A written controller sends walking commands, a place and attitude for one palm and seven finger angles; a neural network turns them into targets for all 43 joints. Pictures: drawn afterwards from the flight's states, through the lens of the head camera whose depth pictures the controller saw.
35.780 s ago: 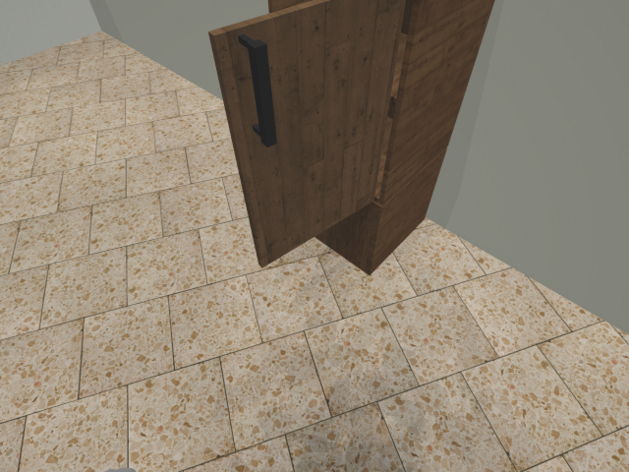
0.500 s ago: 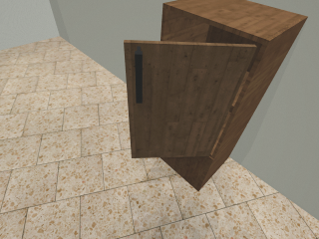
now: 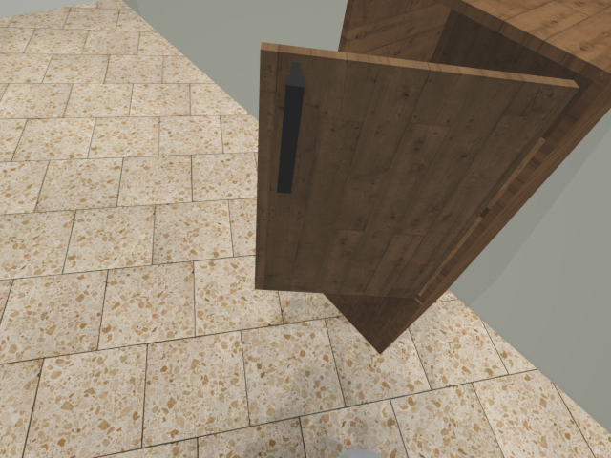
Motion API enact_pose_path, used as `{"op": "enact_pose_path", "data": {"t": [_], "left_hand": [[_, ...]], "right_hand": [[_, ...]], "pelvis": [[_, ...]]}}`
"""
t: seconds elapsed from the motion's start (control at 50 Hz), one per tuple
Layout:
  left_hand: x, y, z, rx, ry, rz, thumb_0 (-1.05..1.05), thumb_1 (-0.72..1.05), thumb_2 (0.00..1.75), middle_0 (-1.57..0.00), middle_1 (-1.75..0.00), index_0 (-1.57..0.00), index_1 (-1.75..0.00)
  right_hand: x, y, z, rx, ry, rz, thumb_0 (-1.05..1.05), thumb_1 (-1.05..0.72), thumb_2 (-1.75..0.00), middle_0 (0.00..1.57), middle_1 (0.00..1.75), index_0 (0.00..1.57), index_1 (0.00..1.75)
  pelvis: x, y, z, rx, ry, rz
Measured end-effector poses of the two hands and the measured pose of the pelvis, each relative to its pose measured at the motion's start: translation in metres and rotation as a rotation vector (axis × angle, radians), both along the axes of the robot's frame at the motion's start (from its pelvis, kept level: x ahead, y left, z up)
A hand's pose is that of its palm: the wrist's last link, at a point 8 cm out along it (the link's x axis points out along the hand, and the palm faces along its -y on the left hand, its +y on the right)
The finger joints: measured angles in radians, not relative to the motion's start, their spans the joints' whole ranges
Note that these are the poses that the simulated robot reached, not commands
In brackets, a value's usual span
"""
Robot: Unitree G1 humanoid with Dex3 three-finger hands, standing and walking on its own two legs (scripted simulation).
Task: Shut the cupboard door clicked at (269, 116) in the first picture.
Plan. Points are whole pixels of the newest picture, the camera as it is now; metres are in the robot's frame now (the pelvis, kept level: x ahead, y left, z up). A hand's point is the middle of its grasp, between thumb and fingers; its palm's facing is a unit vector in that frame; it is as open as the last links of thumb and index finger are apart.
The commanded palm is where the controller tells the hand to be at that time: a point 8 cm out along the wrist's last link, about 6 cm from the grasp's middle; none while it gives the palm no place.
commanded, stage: shuffle to correct the standing spot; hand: left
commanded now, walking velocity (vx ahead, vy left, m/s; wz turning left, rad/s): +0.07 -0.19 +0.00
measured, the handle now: (289, 132) +0.49 +0.06 +0.15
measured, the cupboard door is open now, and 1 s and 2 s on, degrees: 49 49 49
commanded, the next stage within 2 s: come to a stop and stand still in 1.00 s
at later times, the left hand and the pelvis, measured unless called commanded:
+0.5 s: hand (246, 439) +0.17 +0.08 -0.17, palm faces +0.04 -0.98 -0.18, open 7.3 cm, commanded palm none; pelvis +0.08 -0.09 -0.01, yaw +3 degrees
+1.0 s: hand (285, 457) +0.15 +0.02 -0.18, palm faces +0.03 -0.97 -0.25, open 7.4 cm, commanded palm none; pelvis +0.09 -0.19 -0.01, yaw +1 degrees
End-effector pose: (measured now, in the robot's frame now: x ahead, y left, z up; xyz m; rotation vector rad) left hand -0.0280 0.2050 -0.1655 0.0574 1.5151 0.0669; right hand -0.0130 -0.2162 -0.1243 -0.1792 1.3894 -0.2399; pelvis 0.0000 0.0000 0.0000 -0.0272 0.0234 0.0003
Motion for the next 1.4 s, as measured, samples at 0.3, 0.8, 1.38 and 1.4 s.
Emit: {"op": "enact_pose_path", "data": {"t": [0.3,0.8,1.38,1.4], "left_hand": [[0.175,-0.022,0.028,0.104,-0.292,-0.073,0.00,0.92,0.90,-0.19,-0.30,-0.19,-0.29],[0.169,-0.094,0.012,0.092,-0.167,0.023,0.00,0.92,0.90,-0.20,-0.30,-0.20,-0.29],[0.095,-0.174,0.013,0.112,-0.278,0.088,0.00,0.91,0.90,-0.20,-0.30,-0.20,-0.30],[0.088,-0.171,0.012,0.106,-0.257,0.093,0.00,0.91,0.90,-0.20,-0.30,-0.20,-0.30]], "right_hand": [[0.026,-0.056,-0.011,0.053,0.074,-0.058,0.00,-0.90,-0.90,0.21,0.30,0.21,0.30],[0.168,-0.144,0.005,-0.039,-0.105,0.081,0.00,-0.92,-0.90,0.21,0.30,0.20,0.30],[0.097,-0.214,-0.013,0.040,-0.089,0.124,0.00,-0.91,-0.90,0.20,0.30,0.20,0.30],[0.089,-0.211,-0.010,0.034,-0.083,0.121,0.00,-0.92,-0.90,0.20,0.30,0.20,0.30]], "pelvis": [[0.052,-0.058,0.002,0.006,0.006,0.013],[0.103,-0.128,0.003,-0.025,-0.003,0.029],[0.028,-0.201,-0.007,0.011,-0.020,0.067],[0.025,-0.198,-0.006,0.013,-0.023,0.064]]}}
